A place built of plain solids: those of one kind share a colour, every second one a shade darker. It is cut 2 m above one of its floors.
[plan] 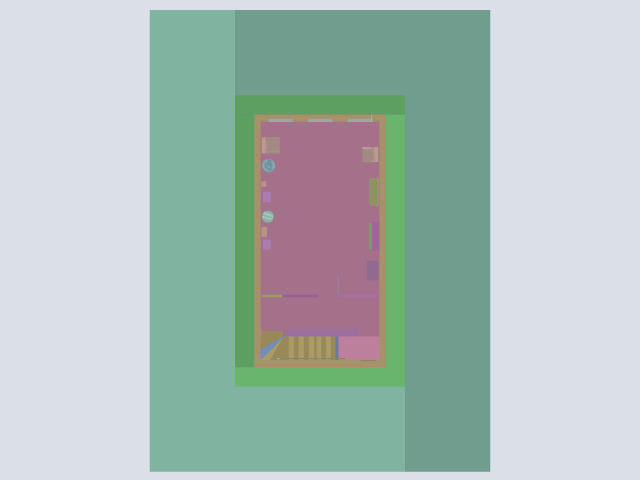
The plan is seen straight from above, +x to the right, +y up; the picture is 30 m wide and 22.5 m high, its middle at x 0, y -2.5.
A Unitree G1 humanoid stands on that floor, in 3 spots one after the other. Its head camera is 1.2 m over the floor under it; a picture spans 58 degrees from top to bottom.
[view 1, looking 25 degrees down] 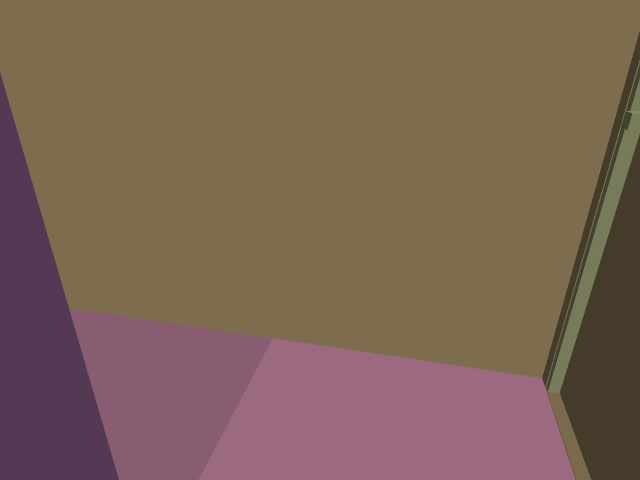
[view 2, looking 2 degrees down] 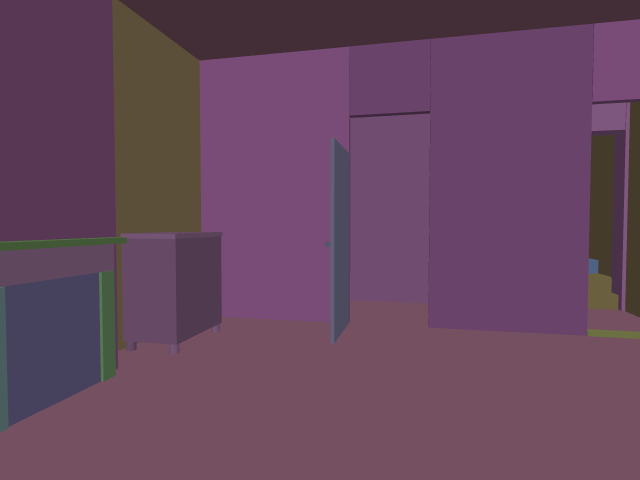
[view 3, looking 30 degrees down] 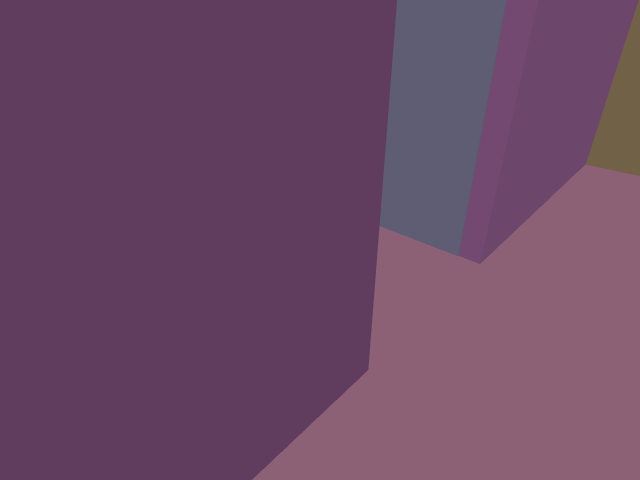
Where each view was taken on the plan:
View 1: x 1.32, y -7.58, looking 13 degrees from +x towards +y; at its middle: wall_storey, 1.66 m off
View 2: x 0.00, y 0.10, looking -77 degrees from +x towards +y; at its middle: wall_partN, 5.30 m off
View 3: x -1.06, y -5.80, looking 42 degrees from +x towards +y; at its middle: wall_partN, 1.08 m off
